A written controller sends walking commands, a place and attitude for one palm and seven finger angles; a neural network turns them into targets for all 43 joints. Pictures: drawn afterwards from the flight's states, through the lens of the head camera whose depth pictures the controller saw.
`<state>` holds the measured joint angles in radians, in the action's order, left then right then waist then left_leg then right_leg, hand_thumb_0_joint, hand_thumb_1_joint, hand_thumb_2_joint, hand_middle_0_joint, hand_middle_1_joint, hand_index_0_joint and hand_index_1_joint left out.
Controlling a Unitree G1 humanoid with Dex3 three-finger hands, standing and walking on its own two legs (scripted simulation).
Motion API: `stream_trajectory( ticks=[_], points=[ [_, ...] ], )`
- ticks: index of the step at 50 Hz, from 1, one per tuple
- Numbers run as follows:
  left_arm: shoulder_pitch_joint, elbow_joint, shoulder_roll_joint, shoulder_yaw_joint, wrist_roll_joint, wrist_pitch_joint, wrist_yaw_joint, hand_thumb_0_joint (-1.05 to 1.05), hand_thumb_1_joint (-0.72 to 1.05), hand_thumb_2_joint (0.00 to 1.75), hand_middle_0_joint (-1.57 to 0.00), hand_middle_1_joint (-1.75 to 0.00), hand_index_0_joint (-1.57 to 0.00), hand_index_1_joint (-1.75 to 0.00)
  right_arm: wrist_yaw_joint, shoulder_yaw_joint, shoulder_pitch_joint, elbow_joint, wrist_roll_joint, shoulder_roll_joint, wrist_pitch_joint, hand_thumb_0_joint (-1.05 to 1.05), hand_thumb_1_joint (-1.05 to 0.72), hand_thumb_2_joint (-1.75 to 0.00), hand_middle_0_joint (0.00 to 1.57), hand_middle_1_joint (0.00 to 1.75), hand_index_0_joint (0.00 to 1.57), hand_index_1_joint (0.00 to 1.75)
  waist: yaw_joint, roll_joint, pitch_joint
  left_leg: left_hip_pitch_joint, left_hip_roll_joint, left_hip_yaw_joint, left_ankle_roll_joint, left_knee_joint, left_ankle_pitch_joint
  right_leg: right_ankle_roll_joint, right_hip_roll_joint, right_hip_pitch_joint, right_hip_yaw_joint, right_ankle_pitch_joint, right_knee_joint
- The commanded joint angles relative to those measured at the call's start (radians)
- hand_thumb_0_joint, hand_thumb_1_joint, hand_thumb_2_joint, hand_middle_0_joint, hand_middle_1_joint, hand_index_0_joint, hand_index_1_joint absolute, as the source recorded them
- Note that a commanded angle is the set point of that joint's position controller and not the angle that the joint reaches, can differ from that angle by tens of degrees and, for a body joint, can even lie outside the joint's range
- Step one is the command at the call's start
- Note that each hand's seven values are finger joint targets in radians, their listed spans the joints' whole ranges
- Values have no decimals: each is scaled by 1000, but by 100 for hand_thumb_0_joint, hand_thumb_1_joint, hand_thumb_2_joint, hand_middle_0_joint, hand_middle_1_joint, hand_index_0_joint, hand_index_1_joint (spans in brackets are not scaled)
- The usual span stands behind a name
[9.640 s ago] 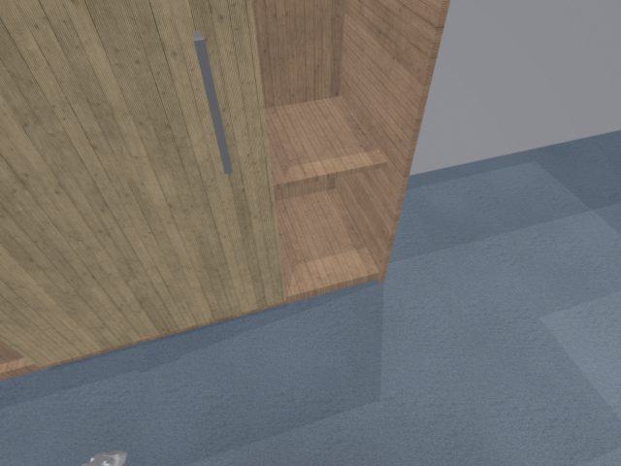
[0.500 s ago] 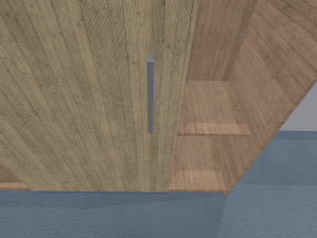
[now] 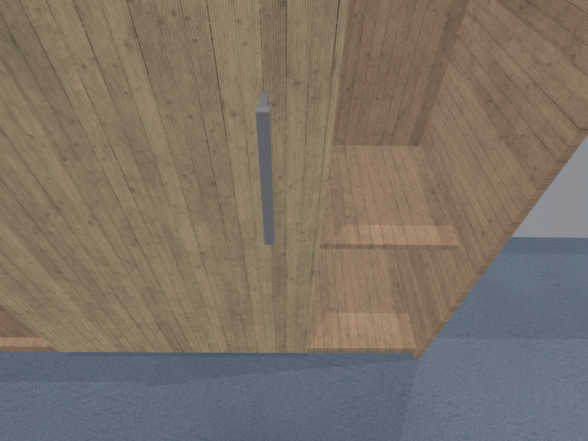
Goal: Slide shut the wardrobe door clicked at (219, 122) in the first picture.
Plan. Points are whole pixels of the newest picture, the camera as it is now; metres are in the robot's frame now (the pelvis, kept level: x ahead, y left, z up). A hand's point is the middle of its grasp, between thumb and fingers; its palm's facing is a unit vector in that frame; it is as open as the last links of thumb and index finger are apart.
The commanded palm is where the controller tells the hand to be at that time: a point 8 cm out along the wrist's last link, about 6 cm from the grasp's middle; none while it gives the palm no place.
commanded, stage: look again from close up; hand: left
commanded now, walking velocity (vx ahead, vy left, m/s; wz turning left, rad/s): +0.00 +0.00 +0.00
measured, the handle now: (267, 179) +0.49 +0.08 +0.08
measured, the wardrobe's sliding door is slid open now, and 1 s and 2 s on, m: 0.38 0.38 0.38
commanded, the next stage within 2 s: raise the hand with hooked fingers in 0.88 s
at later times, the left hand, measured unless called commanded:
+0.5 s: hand out of the picture -0.02 +0.16 -0.18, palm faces +0.03 -0.98 -0.20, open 7.4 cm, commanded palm none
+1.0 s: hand out of the picture +0.01 +0.17 -0.17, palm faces +0.02 -0.97 -0.23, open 7.4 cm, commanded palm +0.10 +0.22 -0.07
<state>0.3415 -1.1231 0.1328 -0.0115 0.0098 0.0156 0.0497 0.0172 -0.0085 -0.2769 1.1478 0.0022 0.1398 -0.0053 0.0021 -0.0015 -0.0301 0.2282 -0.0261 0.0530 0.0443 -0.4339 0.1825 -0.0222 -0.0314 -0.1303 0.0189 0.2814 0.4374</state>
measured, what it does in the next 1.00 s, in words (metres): stands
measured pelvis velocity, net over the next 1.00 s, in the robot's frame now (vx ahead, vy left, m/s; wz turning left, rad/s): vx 0.01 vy -0.01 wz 0.01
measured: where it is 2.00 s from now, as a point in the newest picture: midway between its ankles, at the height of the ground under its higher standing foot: outside the picture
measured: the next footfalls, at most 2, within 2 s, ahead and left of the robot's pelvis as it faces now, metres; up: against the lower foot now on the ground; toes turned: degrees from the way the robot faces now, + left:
none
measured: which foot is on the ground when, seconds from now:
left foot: down 0.00-1.00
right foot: down 0.00-1.00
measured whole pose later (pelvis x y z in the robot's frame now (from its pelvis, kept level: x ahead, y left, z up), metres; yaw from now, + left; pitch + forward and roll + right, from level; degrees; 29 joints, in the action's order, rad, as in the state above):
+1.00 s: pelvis +0.01 -0.01 +0.00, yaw +0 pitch -1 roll +0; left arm 0.28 -1.12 0.19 0.00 0.01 0.02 0.04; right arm 0.02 0.00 -0.22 1.13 0.01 0.20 -0.01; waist 0.00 0.00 -0.02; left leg 0.22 0.00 0.03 0.02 -0.42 0.18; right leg 0.00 -0.01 -0.10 0.04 0.27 0.39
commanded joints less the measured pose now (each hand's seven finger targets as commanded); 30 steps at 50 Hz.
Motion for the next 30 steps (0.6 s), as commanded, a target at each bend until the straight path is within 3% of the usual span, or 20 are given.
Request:
stream_trajectory(
  ticks=[1,18,22,30],
  points=[
    [90,20,96,21,4,6,5,0,90,90,-20,-30,-20,-30,12,-14,-51,-29,-1,99,-12,0,-90,-90,20,30,20,30,-3,-4,-46,-45,112,-126,-8,82,-50,43,-71,-102,-70,-70,-97],
    [70,22,121,24,6,7,-2,0,90,90,-20,-30,-20,-30,11,-16,-26,-38,-2,123,-11,0,-90,-90,20,30,20,30,-7,-13,-63,-41,117,-132,-10,98,-17,44,-68,-111,-72,-41,-116],
    [60,23,131,27,4,9,-3,0,90,90,-20,-30,-20,-30,13,-16,-24,-39,0,134,-16,0,-90,-90,20,30,20,30,-7,6,-29,-56,119,-132,-8,89,-64,47,-72,-90,-73,-81,-108],
    [38,26,147,29,4,10,-4,0,90,90,-20,-30,-20,-30,13,-16,1,-38,0,147,-17,0,-90,-90,20,30,20,30,-7,-8,-37,-65,123,-130,-8,90,-103,45,-74,-83,-70,-111,-111]
  ],
)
